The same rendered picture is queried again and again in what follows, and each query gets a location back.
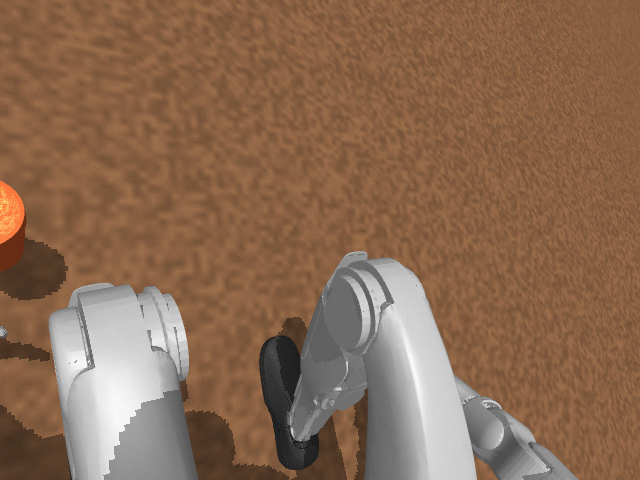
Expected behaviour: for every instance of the right robot hand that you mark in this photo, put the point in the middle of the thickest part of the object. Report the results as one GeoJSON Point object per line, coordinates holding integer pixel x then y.
{"type": "Point", "coordinates": [465, 391]}

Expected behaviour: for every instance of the cup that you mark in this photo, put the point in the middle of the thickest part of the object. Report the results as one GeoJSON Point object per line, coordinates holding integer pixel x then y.
{"type": "Point", "coordinates": [12, 226]}

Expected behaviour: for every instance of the right robot arm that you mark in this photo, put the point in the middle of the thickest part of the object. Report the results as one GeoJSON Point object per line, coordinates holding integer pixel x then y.
{"type": "Point", "coordinates": [508, 446]}

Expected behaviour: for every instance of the right robot foot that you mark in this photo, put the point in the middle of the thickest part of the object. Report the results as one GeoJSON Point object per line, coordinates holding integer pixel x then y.
{"type": "Point", "coordinates": [279, 365]}

